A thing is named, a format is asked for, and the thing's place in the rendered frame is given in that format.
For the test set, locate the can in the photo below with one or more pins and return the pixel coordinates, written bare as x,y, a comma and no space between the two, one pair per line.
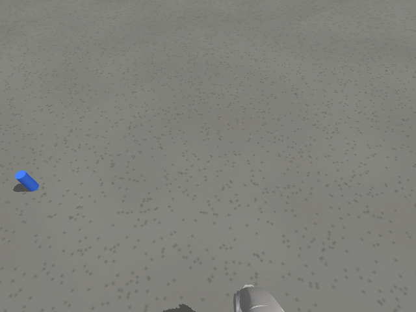
26,180

